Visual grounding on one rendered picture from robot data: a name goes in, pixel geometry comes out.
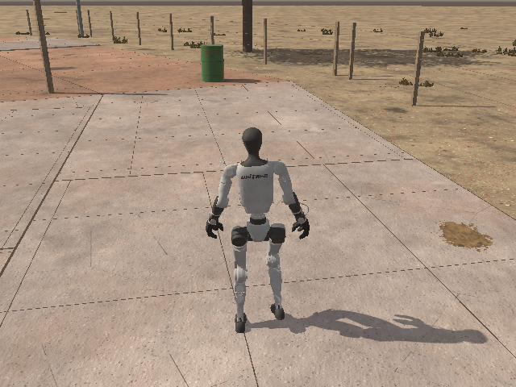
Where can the robot left forearm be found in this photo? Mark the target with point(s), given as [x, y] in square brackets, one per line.
[215, 213]

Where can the robot right forearm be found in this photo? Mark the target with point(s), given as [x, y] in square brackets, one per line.
[297, 210]

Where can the right robot foot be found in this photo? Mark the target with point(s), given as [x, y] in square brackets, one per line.
[279, 313]

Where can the right robot upper arm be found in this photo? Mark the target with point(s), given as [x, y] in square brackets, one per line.
[280, 169]

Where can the left robot hand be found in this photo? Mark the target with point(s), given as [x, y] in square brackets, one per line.
[209, 228]

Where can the left robot upper arm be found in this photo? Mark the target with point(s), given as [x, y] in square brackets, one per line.
[225, 185]

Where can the robot right thigh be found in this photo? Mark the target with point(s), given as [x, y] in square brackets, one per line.
[276, 238]

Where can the right robot hand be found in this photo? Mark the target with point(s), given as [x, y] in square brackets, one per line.
[305, 226]

